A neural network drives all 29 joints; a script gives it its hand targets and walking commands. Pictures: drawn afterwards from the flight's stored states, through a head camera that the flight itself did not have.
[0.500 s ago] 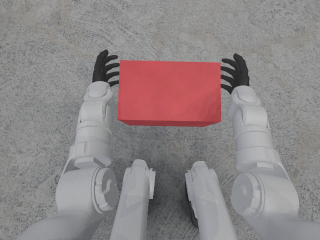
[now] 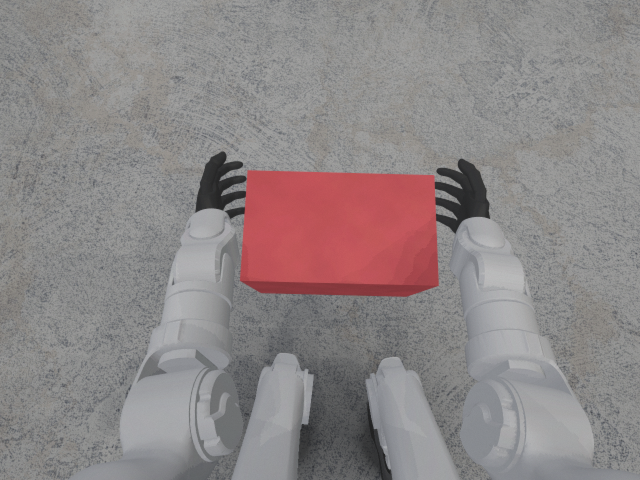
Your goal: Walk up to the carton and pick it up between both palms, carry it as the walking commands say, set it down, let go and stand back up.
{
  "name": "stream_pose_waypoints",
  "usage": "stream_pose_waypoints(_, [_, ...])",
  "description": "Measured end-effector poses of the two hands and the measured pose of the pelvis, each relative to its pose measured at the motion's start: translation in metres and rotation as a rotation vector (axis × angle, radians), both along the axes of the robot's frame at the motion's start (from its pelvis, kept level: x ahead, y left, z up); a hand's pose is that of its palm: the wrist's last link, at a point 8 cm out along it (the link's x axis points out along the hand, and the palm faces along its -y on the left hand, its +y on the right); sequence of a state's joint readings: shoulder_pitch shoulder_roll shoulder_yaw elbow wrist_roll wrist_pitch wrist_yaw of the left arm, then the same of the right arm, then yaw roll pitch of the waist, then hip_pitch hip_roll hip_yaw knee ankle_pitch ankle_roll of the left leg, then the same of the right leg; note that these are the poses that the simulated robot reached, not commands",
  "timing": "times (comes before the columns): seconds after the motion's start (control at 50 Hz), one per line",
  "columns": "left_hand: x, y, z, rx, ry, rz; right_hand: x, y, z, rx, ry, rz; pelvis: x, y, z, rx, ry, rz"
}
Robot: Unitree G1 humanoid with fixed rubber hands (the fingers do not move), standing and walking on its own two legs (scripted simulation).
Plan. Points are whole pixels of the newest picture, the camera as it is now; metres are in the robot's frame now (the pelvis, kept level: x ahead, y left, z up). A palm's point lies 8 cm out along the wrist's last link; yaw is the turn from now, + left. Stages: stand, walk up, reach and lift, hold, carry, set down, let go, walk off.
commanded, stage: reach and lift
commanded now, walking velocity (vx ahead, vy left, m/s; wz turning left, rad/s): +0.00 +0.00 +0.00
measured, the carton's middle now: (336, 241) +0.44 +0.01 -0.14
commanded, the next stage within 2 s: none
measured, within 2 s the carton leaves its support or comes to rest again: neither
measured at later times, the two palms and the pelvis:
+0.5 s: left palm (194, 202) +0.43 +0.17 +0.02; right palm (500, 210) +0.42 -0.15 +0.02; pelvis +0.02 +0.00 +0.07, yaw +0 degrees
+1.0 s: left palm (164, 184) +0.41 +0.17 +0.10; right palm (549, 195) +0.41 -0.16 +0.10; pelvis +0.04 +0.00 +0.14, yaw +1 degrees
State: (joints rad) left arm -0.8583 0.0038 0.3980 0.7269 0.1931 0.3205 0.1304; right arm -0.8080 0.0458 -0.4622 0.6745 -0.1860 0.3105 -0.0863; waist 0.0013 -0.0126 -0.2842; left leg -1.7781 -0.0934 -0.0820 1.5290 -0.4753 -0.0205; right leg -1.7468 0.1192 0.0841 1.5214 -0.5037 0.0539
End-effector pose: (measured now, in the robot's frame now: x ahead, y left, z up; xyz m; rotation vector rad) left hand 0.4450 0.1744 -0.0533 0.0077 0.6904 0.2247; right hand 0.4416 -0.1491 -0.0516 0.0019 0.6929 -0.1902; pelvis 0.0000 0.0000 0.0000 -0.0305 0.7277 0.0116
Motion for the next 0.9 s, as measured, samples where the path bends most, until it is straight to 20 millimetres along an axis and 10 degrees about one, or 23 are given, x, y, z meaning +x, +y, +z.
stream_pose_waypoints(0.9, [-0.032, -0.001, 0.137, -0.043, 0.0, -0.021, -0.031, -0.005, 0.139, 0.015, 0.003, 0.008, 0.04, 0.001, 0.126, 0.009, -0.215, 0.013])
